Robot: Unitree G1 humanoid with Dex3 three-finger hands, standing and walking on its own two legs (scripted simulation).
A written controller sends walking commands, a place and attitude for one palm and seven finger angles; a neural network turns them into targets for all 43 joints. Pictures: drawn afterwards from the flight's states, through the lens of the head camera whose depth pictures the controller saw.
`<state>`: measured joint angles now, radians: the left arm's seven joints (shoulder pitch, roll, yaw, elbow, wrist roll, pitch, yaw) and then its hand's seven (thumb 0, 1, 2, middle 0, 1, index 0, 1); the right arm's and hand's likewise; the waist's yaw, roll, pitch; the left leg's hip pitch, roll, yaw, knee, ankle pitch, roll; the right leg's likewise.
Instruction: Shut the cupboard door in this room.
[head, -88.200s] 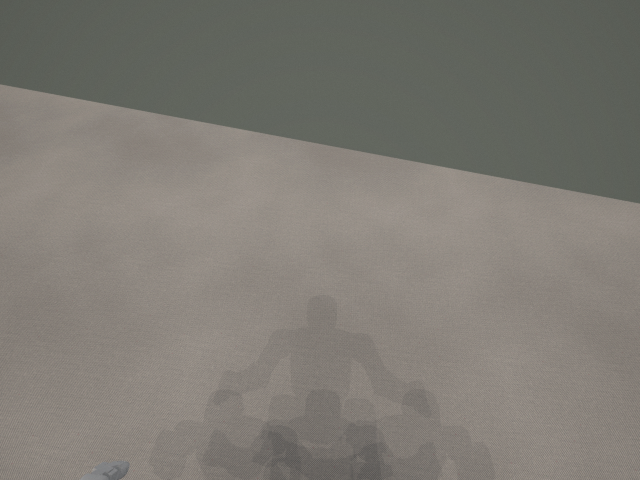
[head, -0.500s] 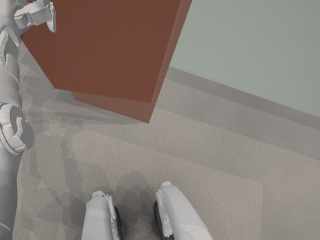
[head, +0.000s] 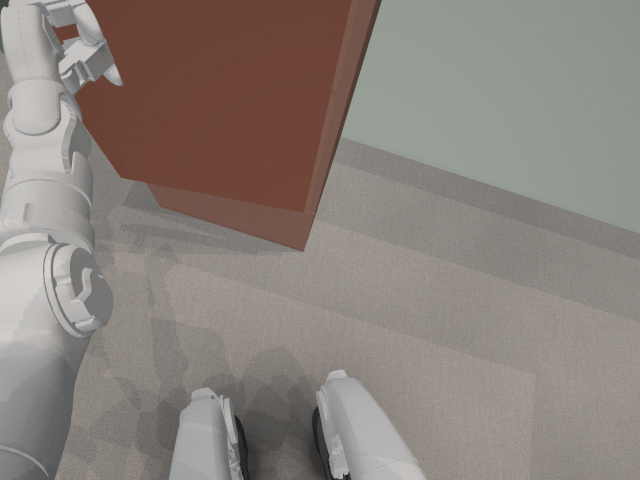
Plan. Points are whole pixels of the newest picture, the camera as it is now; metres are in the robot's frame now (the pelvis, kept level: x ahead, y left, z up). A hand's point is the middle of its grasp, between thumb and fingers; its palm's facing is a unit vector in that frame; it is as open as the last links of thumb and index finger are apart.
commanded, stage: pull the fist back off the door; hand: left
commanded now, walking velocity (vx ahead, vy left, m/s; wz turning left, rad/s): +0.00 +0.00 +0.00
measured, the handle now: (10, 7) +0.65 +0.23 +0.08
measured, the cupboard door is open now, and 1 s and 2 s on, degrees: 7 7 7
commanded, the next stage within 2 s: draw the hand back to the body in 0.54 s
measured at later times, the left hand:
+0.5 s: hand (105, 117) +0.50 +0.14 +0.09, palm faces +0.07 -1.00 -0.02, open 3.1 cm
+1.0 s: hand (25, 157) +0.42 +0.17 +0.14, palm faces +0.10 -0.99 -0.03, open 3.1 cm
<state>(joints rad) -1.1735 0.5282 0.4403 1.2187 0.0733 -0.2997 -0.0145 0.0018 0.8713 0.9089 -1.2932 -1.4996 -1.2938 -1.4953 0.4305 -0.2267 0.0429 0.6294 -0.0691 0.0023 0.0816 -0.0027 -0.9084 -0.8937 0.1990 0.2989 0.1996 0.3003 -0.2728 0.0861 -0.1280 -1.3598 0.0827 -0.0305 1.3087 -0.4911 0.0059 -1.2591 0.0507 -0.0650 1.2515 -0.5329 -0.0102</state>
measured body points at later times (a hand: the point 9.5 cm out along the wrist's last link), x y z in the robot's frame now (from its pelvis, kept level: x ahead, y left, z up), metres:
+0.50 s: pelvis +0.02 +0.00 +0.03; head +0.14 +0.02 +0.46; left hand +0.49 +0.19 +0.09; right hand +0.06 -0.26 -0.09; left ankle +0.05 +0.12 -0.61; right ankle +0.02 -0.12 -0.61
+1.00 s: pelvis +0.02 +0.00 +0.07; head +0.09 -0.01 +0.51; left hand +0.41 +0.23 +0.15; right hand +0.08 -0.26 -0.06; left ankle +0.05 +0.12 -0.61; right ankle +0.02 -0.12 -0.61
